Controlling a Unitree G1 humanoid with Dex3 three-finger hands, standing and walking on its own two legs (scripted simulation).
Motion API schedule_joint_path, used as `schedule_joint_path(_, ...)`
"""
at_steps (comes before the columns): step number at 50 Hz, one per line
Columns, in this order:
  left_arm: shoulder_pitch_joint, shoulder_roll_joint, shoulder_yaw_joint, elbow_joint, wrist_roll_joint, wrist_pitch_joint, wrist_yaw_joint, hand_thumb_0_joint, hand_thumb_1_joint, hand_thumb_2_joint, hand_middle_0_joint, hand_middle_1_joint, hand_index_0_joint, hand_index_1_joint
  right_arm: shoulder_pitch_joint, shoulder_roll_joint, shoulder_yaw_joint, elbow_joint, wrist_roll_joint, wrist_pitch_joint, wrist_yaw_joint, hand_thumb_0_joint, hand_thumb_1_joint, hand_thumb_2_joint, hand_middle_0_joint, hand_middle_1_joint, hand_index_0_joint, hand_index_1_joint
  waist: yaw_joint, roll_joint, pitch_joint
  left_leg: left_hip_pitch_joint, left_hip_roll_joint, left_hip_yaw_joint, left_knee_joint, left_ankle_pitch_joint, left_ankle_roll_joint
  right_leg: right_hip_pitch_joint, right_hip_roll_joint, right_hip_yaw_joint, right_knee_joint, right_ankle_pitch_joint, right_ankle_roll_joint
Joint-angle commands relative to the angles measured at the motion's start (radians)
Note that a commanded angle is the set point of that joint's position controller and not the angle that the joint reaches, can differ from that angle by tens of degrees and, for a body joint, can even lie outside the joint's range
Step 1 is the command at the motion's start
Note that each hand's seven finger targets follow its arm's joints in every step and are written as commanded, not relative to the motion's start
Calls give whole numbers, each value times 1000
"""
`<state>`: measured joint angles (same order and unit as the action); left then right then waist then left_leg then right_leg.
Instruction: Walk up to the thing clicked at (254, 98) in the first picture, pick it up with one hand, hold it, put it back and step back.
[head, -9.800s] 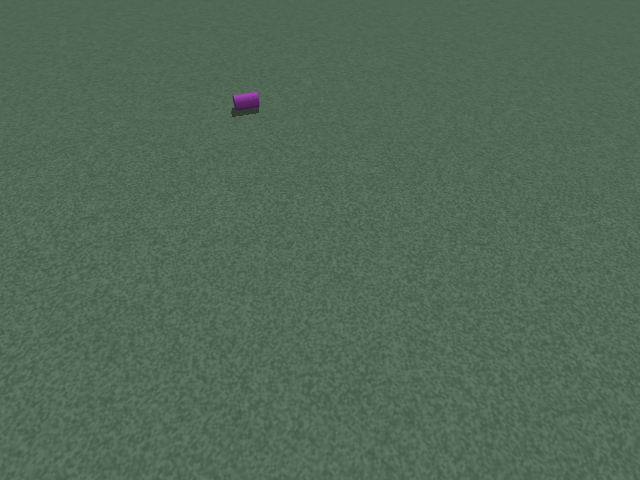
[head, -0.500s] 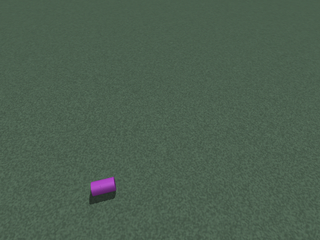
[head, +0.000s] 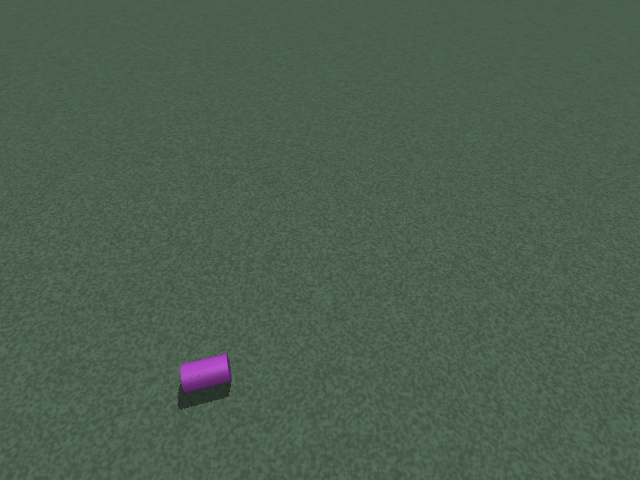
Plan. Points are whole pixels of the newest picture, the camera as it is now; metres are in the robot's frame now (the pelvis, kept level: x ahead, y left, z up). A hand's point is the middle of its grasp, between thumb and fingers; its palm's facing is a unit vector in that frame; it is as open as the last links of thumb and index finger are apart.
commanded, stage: stand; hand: left
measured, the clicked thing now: (206, 372) +0.56 +0.35 -0.74
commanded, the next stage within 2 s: walk up in 0.34 s
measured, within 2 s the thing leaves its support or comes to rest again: neither
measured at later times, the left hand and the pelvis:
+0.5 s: hand out of the picture +0.06 +0.29 -0.15, palm faces +0.05 -0.92 -0.39, open 7.3 cm; pelvis +0.02 +0.02 -0.01, yaw +1 degrees
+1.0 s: hand out of the picture +0.15 +0.34 -0.17, palm faces -0.04 -0.92 -0.38, open 7.3 cm; pelvis +0.08 +0.07 -0.03, yaw -1 degrees
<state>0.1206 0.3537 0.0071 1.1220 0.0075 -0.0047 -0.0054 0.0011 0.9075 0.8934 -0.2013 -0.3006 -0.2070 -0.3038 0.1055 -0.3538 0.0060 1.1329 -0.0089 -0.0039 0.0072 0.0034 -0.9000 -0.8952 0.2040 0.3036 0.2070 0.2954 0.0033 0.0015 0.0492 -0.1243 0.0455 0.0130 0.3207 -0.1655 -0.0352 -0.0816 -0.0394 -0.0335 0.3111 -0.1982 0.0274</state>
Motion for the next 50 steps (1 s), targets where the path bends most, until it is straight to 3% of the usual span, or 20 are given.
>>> schedule_joint_path(1, -29, 216, 34, -54, 0, -22, 12, 0, 900, 900, -200, -300, -200, -300, -37, -213, -44, -54, 0, -21, -11, 0, -900, -900, 200, 300, 200, 300, -2, -2, -66, 24, 96, -74, -48, 160, 39, -14, -103, 65, -51, 124, -40)
schedule_joint_path(16, -28, 217, 37, -55, 2, -22, 12, 0, 900, 900, -200, -300, -200, -300, -36, -215, -44, -59, -1, -25, -14, 0, -900, -900, 200, 300, 200, 300, -2, 4, -85, 44, 99, -71, -36, 194, 42, -4, -108, 66, -38, 166, -41)
schedule_joint_path(17, 54, 290, 84, -78, 6, -39, 14, 0, 900, 900, -200, -300, -200, -300, 5, -280, -97, -106, -22, -8, 9, 0, -900, -900, 200, 300, 200, 300, 20, 49, -142, 10, 23, -14, 83, -105, 85, 82, -77, 67, 9, -112, -84)
schedule_joint_path(19, 158, 357, 124, -65, 25, -44, 21, 0, 900, 900, -200, -300, -200, -300, -58, -227, -95, -165, -36, 13, 32, 0, -900, -900, 200, 300, 200, 300, 82, -112, -10, -334, -22, 49, 310, -337, 66, 148, -240, 288, -118, -450, -182)
schedule_joint_path(20, 159, 389, 143, -99, 36, -49, 27, 0, 900, 900, -200, -300, -200, -300, -82, -232, -100, -203, -46, 23, 42, 0, -900, -900, 200, 300, 200, 300, 104, -150, 71, -465, 9, -30, 495, -347, 60, 98, -365, 420, -185, -505, -264)
schedule_joint_path(22, 106, 360, 139, -148, 32, -62, 35, 0, 900, 900, -200, -300, -200, -300, -53, -245, -115, -227, -42, 24, 56, 0, -900, -900, 200, 300, 200, 300, 64, -93, 131, -504, 79, -129, 576, -272, 54, 37, -377, 389, -173, -352, -292)
schedule_joint_path(26, 38, 318, 122, -215, 30, -69, 22, 0, 900, 900, -200, -300, -200, -300, 29, -211, -126, -244, -37, 9, 70, 0, -900, -900, 200, 300, 200, 300, 9, -158, 63, -287, 72, -61, 380, -264, 29, -36, -257, 135, -63, 38, -226)
schedule_joint_path(28, 16, 289, 103, -238, 24, -57, 12, 0, 900, 900, -200, -300, -200, -300, 84, -191, -129, -227, -28, 3, 60, 0, -900, -900, 200, 300, 200, 300, -20, -151, 22, -116, 14, 19, 237, -100, 22, -124, -183, 30, 64, 146, -171)
schedule_joint_path(29, -21, 272, 94, -253, 23, -45, 10, 0, 900, 900, -200, -300, -200, -300, 178, -188, -136, -197, -26, 3, 49, 0, -900, -900, 200, 300, 200, 300, -72, -116, -10, 15, -19, 60, 168, 27, 20, -195, -148, -17, 182, 112, -135)
schedule_joint_path(30, 30, 212, 74, -254, 19, -31, 8, 0, 900, 900, -200, -300, -200, -300, 245, -236, -152, -171, -29, -3, 37, 0, -900, -900, 200, 300, 200, 300, -91, 31, -62, 139, -7, 26, 133, 48, 40, -266, -78, -66, 378, 5, -99)
schedule_joint_path(31, 120, 118, 48, -253, 3, -17, 7, 0, 900, 900, -200, -300, -200, -300, 266, -330, -163, -185, -42, -16, 22, 0, -900, -900, 200, 300, 200, 300, -85, 334, -100, 121, 228, -341, -42, 8, 112, -355, 56, -44, 585, -356, -45)
schedule_joint_path(32, 142, 215, 75, -220, -3, 1, 20, 0, 900, 900, -200, -300, -200, -300, 199, -383, -166, -221, -27, -22, 17, 0, -900, -900, 200, 300, 200, 300, -57, 214, -103, -56, 298, -533, -103, -272, 209, -273, 57, 138, 641, -426, -67)
schedule_joint_path(33, 140, 253, 75, -213, -7, 2, 21, 0, 900, 900, -200, -300, -200, -300, 125, -366, -158, -243, -19, -22, 12, 0, -900, -900, 200, 300, 200, 300, -28, 161, -39, -102, 302, -513, -102, -311, 235, -290, 37, 151, 714, -392, -73)
schedule_joint_path(35, 195, 238, 74, -166, -14, 6, 23, 0, 900, 900, -200, -300, -200, -300, 53, -305, -134, -276, -22, -33, -2, 0, -900, -900, 200, 300, 200, 300, 17, 156, -36, -47, 260, -368, -34, -177, 218, -324, -2, 176, 706, -331, -75)
schedule_joint_path(37, 196, 242, 71, -147, -12, 4, 18, 0, 900, 900, -200, -300, -200, -300, 65, -292, -126, -271, -18, -42, -10, 0, -900, -900, 200, 300, 200, 300, 10, 161, -43, -48, 248, -269, 15, 36, 209, -285, -10, 156, 579, -324, -58)
schedule_joint_path(41, 134, 237, 79, -177, 3, 24, 15, 0, 900, 900, -200, -300, -200, -300, 108, -311, -133, -272, -8, -42, -29, 0, -900, -900, 200, 300, 200, 300, -10, 147, -47, -15, 293, -241, 70, 372, 241, -268, 7, 99, 505, -282, -43)
schedule_joint_path(43, 117, 239, 89, -195, 10, 34, 8, 0, 900, 900, -200, -300, -200, -300, 98, -311, -133, -284, -1, -40, -39, 0, -900, -900, 200, 300, 200, 300, -9, 137, -51, -48, 301, -222, 90, 448, 251, -246, 3, 74, 518, -256, -47)
schedule_joint_path(47, 124, 223, 97, -228, 17, 41, -8, 0, 900, 900, -200, -300, -200, -300, 62, -318, -136, -314, 2, -29, -48, 0, -900, -900, 200, 300, 200, 300, 1, 144, -88, -69, 284, -195, 161, 378, 238, -208, 5, 37, 440, -228, -67)
schedule_joint_path(49, 164, 213, 102, -219, 22, 27, -8, 0, 900, 900, -200, -300, -200, -300, 30, -294, -122, -326, 7, -17, -45, 0, -900, -900, 200, 300, 200, 300, 35, 98, -100, -126, 219, -129, 271, 305, 181, -99, 23, 19, 232, -72, -83)
schedule_joint_path(50, 143, 261, 115, -231, 31, 18, -5, 0, 900, 900, -200, -300, -200, -300, 48, -256, -111, -327, 16, -11, -43, 0, -900, -900, 200, 300, 200, 300, 30, -24, -96, -181, 143, -70, 355, 195, 122, -71, -48, 121, 149, 103, -111)
